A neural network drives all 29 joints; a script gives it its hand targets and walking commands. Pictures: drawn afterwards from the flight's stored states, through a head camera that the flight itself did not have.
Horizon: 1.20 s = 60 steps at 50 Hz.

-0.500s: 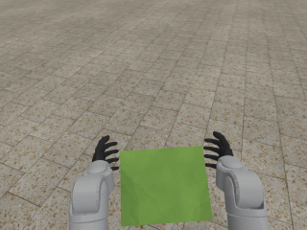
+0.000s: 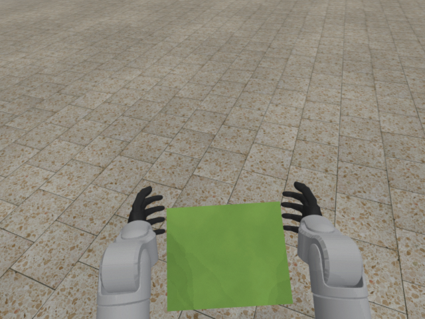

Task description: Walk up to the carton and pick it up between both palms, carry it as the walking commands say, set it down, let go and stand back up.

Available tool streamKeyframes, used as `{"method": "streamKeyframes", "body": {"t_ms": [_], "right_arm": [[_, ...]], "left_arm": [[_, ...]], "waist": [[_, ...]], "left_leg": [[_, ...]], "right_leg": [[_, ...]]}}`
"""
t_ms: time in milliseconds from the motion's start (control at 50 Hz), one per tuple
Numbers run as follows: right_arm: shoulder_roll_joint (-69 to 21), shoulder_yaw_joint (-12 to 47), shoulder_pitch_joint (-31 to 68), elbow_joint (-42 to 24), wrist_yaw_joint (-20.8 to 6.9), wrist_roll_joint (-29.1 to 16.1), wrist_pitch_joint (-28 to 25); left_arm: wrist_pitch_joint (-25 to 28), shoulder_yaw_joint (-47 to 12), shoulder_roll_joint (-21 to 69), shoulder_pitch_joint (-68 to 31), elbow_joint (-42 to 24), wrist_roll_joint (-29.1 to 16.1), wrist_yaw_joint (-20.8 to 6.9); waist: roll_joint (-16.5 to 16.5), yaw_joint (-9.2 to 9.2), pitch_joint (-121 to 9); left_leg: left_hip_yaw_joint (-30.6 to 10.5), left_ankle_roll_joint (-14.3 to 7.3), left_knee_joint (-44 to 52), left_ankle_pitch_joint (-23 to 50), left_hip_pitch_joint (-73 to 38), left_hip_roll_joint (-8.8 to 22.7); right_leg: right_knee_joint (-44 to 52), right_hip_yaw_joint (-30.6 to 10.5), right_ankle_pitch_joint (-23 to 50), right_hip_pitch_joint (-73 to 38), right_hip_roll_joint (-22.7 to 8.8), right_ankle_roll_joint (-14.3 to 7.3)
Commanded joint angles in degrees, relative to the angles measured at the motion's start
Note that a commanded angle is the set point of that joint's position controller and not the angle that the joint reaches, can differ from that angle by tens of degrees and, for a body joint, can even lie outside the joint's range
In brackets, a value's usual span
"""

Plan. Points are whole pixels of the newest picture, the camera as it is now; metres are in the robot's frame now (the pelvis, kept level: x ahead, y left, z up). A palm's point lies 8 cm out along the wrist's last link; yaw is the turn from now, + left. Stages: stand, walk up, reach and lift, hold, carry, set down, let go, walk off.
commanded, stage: carry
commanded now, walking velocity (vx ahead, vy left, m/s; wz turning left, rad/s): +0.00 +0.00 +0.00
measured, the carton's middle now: (225, 251) +0.29 +0.00 -0.03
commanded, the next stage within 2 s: hold in 0.10 s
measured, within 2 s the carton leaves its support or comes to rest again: neither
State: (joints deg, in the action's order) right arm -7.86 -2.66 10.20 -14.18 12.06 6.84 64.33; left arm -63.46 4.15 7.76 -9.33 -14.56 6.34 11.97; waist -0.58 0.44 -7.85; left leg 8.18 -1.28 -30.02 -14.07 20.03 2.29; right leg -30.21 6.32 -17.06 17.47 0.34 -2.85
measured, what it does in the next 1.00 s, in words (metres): shifts its weight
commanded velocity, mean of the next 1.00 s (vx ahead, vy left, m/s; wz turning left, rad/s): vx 0.00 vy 0.00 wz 0.00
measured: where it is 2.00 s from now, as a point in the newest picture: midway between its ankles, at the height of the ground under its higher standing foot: outside the picture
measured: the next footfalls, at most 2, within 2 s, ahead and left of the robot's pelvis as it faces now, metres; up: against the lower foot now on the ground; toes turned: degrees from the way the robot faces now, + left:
none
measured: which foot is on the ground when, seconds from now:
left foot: down 0.00-1.00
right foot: down 0.00-1.00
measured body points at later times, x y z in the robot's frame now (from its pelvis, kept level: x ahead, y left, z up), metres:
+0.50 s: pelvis -0.02 +0.01 +0.01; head -0.07 +0.02 +0.46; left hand +0.26 +0.17 +0.04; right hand +0.26 -0.14 +0.04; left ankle +0.01 +0.13 -0.73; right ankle -0.02 -0.08 -0.73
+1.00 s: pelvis -0.05 +0.03 -0.01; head -0.03 +0.03 +0.44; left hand +0.29 +0.16 -0.01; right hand +0.27 -0.14 -0.01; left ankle +0.01 +0.14 -0.73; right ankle -0.02 -0.08 -0.73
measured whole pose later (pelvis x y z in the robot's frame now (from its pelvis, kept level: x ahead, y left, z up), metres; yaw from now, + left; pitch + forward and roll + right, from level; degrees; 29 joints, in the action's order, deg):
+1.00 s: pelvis -0.05 +0.03 -0.01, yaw -8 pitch +0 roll +1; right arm -8.9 -23.6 28.0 35.5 -0.5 22.0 26.1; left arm -27.9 26.6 12.3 -25.8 29.4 22.7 1.9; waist 0.5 -3.7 2.4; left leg -1.2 -0.8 -32.9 -12.7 20.3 -2.4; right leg -34.7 -2.7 -13.3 21.4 1.7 -1.2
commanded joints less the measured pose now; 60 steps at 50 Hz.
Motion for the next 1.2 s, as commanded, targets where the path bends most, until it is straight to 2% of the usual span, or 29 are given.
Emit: {"method": "streamKeyframes", "body": {"t_ms": [0,80,100,120,140,160,180,200,220,240,260,280,300,320,340,360,380,400,420,460,500,580,620,680,760,840,900,980,1180], "right_arm": [[-49.8,28.8,21.6,-5.5,-12.5,-17.6,-1.6],[-49.8,28.8,21.7,-5.4,-12.5,-17.5,-1.6],[-29.7,8.7,5.5,14.7,-12.8,-1.0,-9.4],[-15.8,1.3,8.0,34.8,-12.2,-0.1,-15.1],[-18.2,9.6,3.2,26.3,-11.9,-2.9,-20.7],[-24.0,15.2,0.9,16.4,-12.5,-5.1,-23.9],[-28.9,18.3,6.6,12.6,-13.5,-6.6,-26.7],[-34.2,23.5,11.5,7.1,-14.3,-8.9,-28.8],[-37.9,27.8,15.7,2.8,-14.6,-11.1,-30.7],[-38.2,30.3,17.3,0.5,-14.7,-12.0,-31.9],[-37.6,31.3,17.0,0.5,-14.6,-12.0,-32.0],[-37.1,31.6,18.7,2.0,-14.8,-11.7,-31.8],[-36.7,31.6,17.8,5.3,-15.0,-10.9,-30.7],[-36.4,31.2,17.4,8.4,-15.2,-10.1,-29.7],[-36.7,31.1,17.1,10.5,-15.6,-9.7,-29.0],[-37.4,30.7,17.1,12.4,-15.9,-9.4,-28.2],[-38.5,29.6,17.9,14.4,-16.2,-8.8,-27.5],[-39.4,27.7,18.4,16.6,-16.4,-7.7,-26.8],[-38.1,26.3,20.1,15.1,-16.9,-9.2,-27.5],[-38.6,20.9,22.1,22.3,-17.7,-6.3,-26.6],[-41.7,17.9,25.7,27.4,-19.3,-5.0,-26.7],[-49.9,15.2,38.5,35.6,-23.9,-4.4,-29.0],[-50.7,12.7,43.4,39.8,-25.6,-3.2,-30.5],[-50.3,8.5,47.8,44.5,-27.0,-0.8,-32.8],[-50.3,4.9,49.8,48.8,-27.7,1.5,-35.3],[-50.5,3.0,48.9,52.1,-27.8,3.2,-37.5],[-50.8,2.5,48.0,52.8,-27.3,4.0,-39.4],[-50.9,2.6,47.0,52.1,-26.2,5.1,-42.0],[-51.4,6.3,46.7,50.0,-24.9,6.2,-47.7]], "left_arm": [[1.5,-29.3,53.0,-21.5,-5.8,-17.6,-12.9],[1.6,-29.2,53.0,-21.6,-5.7,-17.6,-12.9],[7.7,-9.1,32.9,-2.2,14.4,2.5,-13.9],[13.5,-0.1,14.5,-7.3,34.5,3.0,-14.0],[19.3,-8.3,16.6,-4.2,25.2,-0.8,-14.2],[22.8,-14.6,22.7,-2.1,14.1,-3.4,-14.7],[25.4,-18.7,27.2,-7.1,7.3,-5.6,-15.0],[27.0,-23.3,31.1,-11.0,2.7,-6.8,-15.5],[28.5,-27.3,33.0,-14.3,-0.6,-8.4,-16.3],[29.2,-29.3,32.5,-15.7,-2.7,-9.2,-16.5],[29.2,-30.3,31.3,-15.6,-3.2,-9.7,-16.7],[28.7,-29.2,29.7,-16.4,-2.4,-9.5,-16.8],[27.6,-28.0,29.2,-14.8,0.8,-8.4,-16.9],[26.8,-26.4,28.9,-13.3,4.4,-7.5,-17.0],[26.1,-24.8,29.5,-12.1,7.3,-6.8,-17.2],[25.3,-23.7,30.5,-11.6,9.8,-6.3,-17.5],[24.6,-22.6,31.2,-12.9,11.5,-5.8,-18.1],[23.9,-22.4,32.5,-15.1,13.2,-5.6,-18.9],[24.0,-23.5,35.9,-16.2,14.2,-7.5,-19.5],[23.1,-21.8,38.9,-22.0,20.3,-6.3,-20.5],[23.2,-20.0,43.0,-26.5,25.9,-4.8,-21.6],[25.2,-14.6,52.6,-35.5,36.6,-1.2,-23.4],[26.5,-11.5,55.2,-39.0,41.9,0.7,-24.1],[28.5,-7.7,57.0,-43.1,47.2,2.7,-24.6],[31.0,-4.8,56.4,-45.8,49.3,4.1,-24.6],[33.5,-2.9,54.2,-46.1,49.6,5.0,-24.1],[35.6,-2.6,53.1,-45.9,49.3,5.3,-24.1],[38.6,-3.2,52.5,-45.9,49.0,5.5,-24.6],[45.3,-5.0,51.6,-45.1,49.3,6.4,-26.5]], "waist": [[0.5,-0.03,-12.4],[0.5,-0.06,-12.4],[5.2,-1.39,16.1],[5.3,-0.77,12.4],[4.2,-0.25,4.5],[3.6,-0.1,-2.8],[2.1,-0.5,-8.9],[1.1,-2.57,-15.8],[0.7,-2.79,-19.5],[-0.4,-3.34,-20.5],[-0.8,-3.51,-18.9],[0.4,-4.95,-15.7],[0.8,-6.4,-11.1],[1.3,-7.43,-6.6],[1.3,-8.78,-3.5],[1.9,-9.35,-1.8],[2.7,-9.24,-0.7],[2.9,-7.74,0.2],[2.2,-3.13,-1.9],[0.8,-1.12,2.1],[0.0,-0.58,4.5],[-1.5,-3.21,4.1],[-2.2,-3.92,3.0],[-2.4,-3.36,1.3],[-1.1,-3.48,-0.9],[0.0,-4.4,-3.5],[0.3,-4.78,-6.2],[0.7,-4.33,-10.3],[2.2,-4.05,-20.2]], "left_leg": [[-7.6,-0.9,2.7,10.8,-8.1,6.4],[-7.5,-0.8,2.6,10.8,-8.1,6.4],[-14.6,-2.1,8.1,10.6,-19.6,-4.7],[-14.6,-3.5,6.7,12.1,-18.4,-4.5],[-14.0,-3.0,5.3,20.6,-19.9,-4.9],[-14.6,-2.4,4.2,30.2,-23.9,-5.1],[-14.4,-1.1,4.6,36.8,-26.2,-5.2],[-14.0,-1.3,4.5,38.8,-26.7,-5.7],[-13.9,-1.2,4.6,38.0,-25.0,-6.3],[-13.7,-0.8,5.4,35.8,-22.6,-6.6],[-13.5,-0.4,6.6,32.5,-20.0,-6.8],[-13.1,-0.5,7.3,26.8,-19.1,-7.1],[-13.0,-0.7,7.9,22.1,-18.1,-7.2],[-12.8,-0.8,8.4,18.2,-17.0,-7.3],[-12.8,-0.8,8.8,16.0,-15.8,-7.4],[-12.8,-0.9,9.1,14.7,-14.9,-7.5],[-13.0,-1.1,8.7,12.5,-14.8,-7.8],[-13.4,-1.1,8.5,10.9,-14.9,-7.9],[-13.6,-0.2,8.4,10.8,-16.7,-6.3],[-13.6,0.2,8.9,5.9,-15.5,-6.2],[-13.9,0.2,9.1,1.5,-13.5,-6.1],[-14.4,-0.3,8.9,-4.4,-10.2,-5.3],[-15.0,-0.4,9.3,-7.0,-8.9,-4.9],[-15.6,-0.4,9.5,-8.2,-8.2,-4.8],[-15.3,-0.3,8.0,-5.9,-7.6,-4.9],[-14.2,-0.2,5.4,-1.6,-6.8,-5.6],[-13.6,-0.2,3.6,1.1,-5.7,-6.1],[-13.2,-0.2,1.4,3.7,-3.0,-6.7],[-12.8,-0.5,-5.9,7.5,7.5,-8.0]], "right_leg": [[4.4,-7.7,16.5,-2.7,-8.1,0.2],[4.4,-7.7,17.1,-2.9,-8.1,0.2],[12.8,-12.1,12.3,-3.1,0.8,3.5],[12.1,-13.9,11.0,-2.3,0.6,2.7],[10.4,-14.4,19.9,-7.0,0.6,2.1],[8.5,-15.1,31.7,-10.8,0.5,2.2],[8.1,-14.4,36.4,-14.0,1.5,2.2],[7.1,-15.3,42.1,-18.2,1.9,2.8],[6.0,-16.0,46.1,-21.2,1.3,3.4],[5.6,-16.0,46.9,-23.9,0.9,3.6],[6.1,-15.4,44.1,-25.1,1.0,3.5],[7.4,-14.9,34.3,-22.3,1.1,3.1],[8.9,-14.5,27.5,-20.2,1.3,2.7],[10.0,-14.2,22.6,-18.4,1.3,2.5],[10.7,-13.9,19.8,-18.3,1.5,2.4],[11.0,-13.9,18.9,-18.5,1.6,2.4],[11.5,-14.7,16.1,-17.4,1.3,2.6],[11.8,-15.1,13.2,-16.1,1.3,2.5],[10.2,-13.5,15.1,-16.0,1.7,1.6],[10.7,-13.1,8.9,-13.8,2.0,1.0],[10.7,-12.9,3.6,-12.7,2.2,0.4],[8.2,-12.3,-3.0,-11.8,2.9,-0.3],[6.2,-11.5,-3.4,-11.6,3.5,-0.3],[4.5,-10.8,-2.1,-10.9,4.2,-0.5],[3.3,-11.0,-0.5,-8.4,4.2,-1.0],[2.5,-11.7,0.6,-4.3,3.6,-1.3],[1.6,-12.0,2.3,-1.6,3.4,-1.1],[0.1,-12.2,4.8,1.0,3.6,-0.5],[-6.1,-11.9,9.7,7.7,4.8,1.0]]}}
